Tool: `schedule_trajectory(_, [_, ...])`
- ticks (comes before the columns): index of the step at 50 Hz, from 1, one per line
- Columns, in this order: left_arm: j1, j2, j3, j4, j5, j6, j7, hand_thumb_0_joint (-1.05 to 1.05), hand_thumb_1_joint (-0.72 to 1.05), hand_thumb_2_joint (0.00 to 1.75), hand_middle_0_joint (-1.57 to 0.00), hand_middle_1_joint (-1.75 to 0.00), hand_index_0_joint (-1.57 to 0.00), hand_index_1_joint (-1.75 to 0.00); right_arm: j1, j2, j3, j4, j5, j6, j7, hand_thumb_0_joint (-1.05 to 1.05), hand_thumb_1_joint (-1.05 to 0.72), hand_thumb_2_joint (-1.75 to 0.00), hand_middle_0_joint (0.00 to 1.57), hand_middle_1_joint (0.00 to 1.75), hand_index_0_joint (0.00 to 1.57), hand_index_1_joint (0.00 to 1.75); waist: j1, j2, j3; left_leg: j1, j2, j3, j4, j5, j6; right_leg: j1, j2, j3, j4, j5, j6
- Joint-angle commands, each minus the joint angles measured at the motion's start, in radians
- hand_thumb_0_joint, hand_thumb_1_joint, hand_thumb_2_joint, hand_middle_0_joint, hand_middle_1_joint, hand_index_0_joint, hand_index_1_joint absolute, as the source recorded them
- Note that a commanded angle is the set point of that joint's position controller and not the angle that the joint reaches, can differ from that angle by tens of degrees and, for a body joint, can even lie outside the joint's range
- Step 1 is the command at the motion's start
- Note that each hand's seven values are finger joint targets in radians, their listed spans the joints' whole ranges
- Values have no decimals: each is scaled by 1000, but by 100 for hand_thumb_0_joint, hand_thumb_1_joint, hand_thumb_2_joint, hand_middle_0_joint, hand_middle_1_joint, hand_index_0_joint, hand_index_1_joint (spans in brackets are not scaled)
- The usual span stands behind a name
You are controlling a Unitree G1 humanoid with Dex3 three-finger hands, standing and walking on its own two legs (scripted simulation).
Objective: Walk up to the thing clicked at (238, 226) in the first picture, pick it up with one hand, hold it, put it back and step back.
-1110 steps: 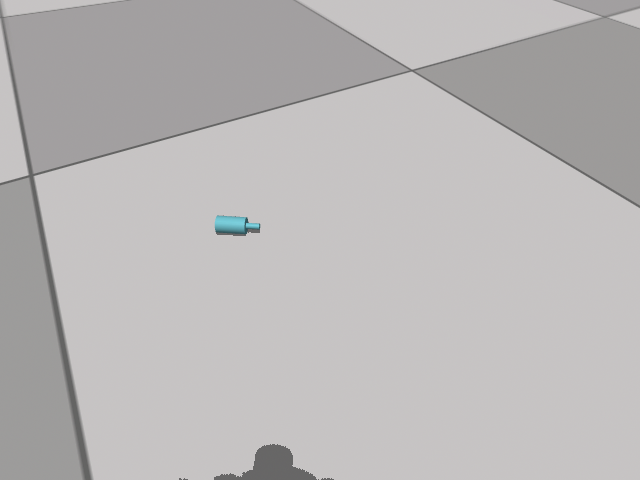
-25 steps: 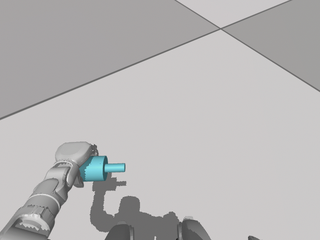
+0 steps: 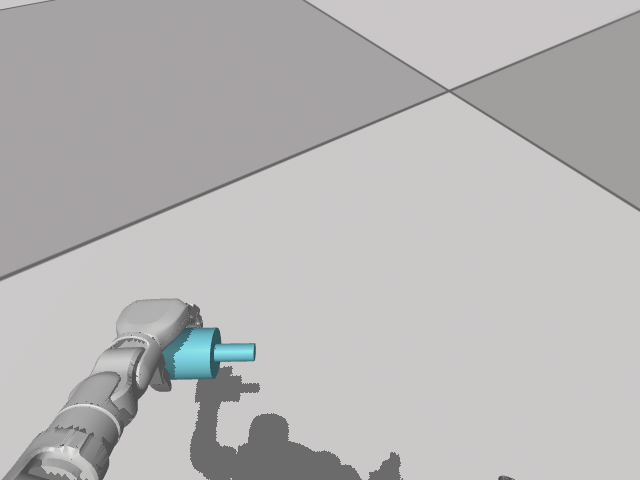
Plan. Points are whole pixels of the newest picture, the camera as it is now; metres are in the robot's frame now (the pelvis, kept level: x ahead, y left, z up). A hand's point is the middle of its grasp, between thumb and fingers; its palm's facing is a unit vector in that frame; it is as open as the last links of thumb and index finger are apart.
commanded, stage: hold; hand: left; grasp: from above
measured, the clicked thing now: (192, 353) +0.33 +0.19 -0.10
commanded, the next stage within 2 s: crouch in 1.84 s
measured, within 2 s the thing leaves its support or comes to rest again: neither
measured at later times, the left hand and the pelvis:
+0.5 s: hand (154, 345) +0.31 +0.22 -0.03, palm faces -0.47 -0.01 -0.88, open 9.9 cm; pelvis +0.01 +0.00 +0.02, yaw -1 degrees
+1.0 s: hand (152, 356) +0.29 +0.21 -0.02, palm faces -0.46 -0.02 -0.89, open 10.0 cm; pelvis -0.01 -0.01 +0.02, yaw -1 degrees
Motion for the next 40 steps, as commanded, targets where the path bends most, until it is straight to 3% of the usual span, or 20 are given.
schedule_trajectory(1, [-298,213,94,-190,4,-11,25,0,67,67,-109,-39,-107,-41,13,-155,-54,-104,-3,-23,-13,0,-89,-90,20,30,20,30,5,35,-277,227,-44,-26,-132,328,-6,151,54,-7,-114,248,-42])
schedule_trajectory(5, [-297,230,103,-222,2,-19,1,0,65,66,-107,-38,-105,-40,6,-157,-56,-110,-2,-18,-15,0,-89,-90,20,30,20,30,12,25,-293,246,-47,-22,-142,375,-4,204,53,-3,-126,293,-39])
schedule_trajectory(7, [-296,209,90,-244,1,-21,-8,0,66,67,-107,-40,-105,-42,2,-155,-56,-118,-1,-14,-13,0,-89,-90,20,30,20,30,9,14,-301,260,-47,-19,-144,402,0,212,52,0,-129,324,-39])
schedule_trajectory(10, [-294,218,98,-266,-8,-21,-17,0,66,66,-107,-40,-105,-42,1,-157,-59,-123,0,-9,-13,0,-89,-90,20,30,20,30,17,41,-290,287,-40,-23,-166,417,-7,211,58,-8,-137,315,-42])
schedule_trajectory(14, [-271,205,84,-271,-10,-18,-35,0,68,64,-107,-40,-106,-41,-18,-154,-54,-142,5,-4,-16,0,-89,-90,20,30,20,30,17,12,-248,268,-46,-17,-188,378,0,233,57,-3,-160,298,-40])
schedule_trajectory(18, [-259,236,104,-308,-16,-22,-54,0,69,68,-108,-43,-106,-44,-35,-153,-51,-150,6,2,-21,0,-89,-90,20,30,20,30,31,26,-259,292,-49,-11,-199,392,1,263,52,0,-173,309,-38])
schedule_trajectory(19, [-240,214,88,-306,-18,-20,-59,0,70,67,-109,-42,-108,-44,-35,-151,-48,-156,7,3,-21,0,-89,-90,20,30,20,30,23,10,-251,296,-46,-13,-204,395,3,259,54,-1,-172,312,-39])
schedule_trajectory(22, [-282,243,108,-343,-19,-25,-60,0,70,69,-109,-43,-108,-44,-44,-154,-47,-159,7,7,-24,0,-89,-90,20,30,20,30,29,16,-247,304,-46,-14,-220,377,4,269,54,-1,-190,296,-38])
schedule_trajectory(24, [-253,220,91,-338,-21,-22,-64,0,70,70,-109,-43,-108,-45,-56,-148,-42,-166,8,10,-25,0,-89,-90,20,30,20,30,27,14,-227,310,-48,-9,-234,352,6,270,54,1,-202,276,-38])
schedule_trajectory(40, [-231,226,98,-347,-29,-20,-73,0,69,70,-108,-47,-107,-48,-104,-145,-31,-172,10,17,-31,0,-90,-90,20,30,20,30,40,7,-191,354,-48,-7,-296,319,6,314,50,4,-257,239,-37])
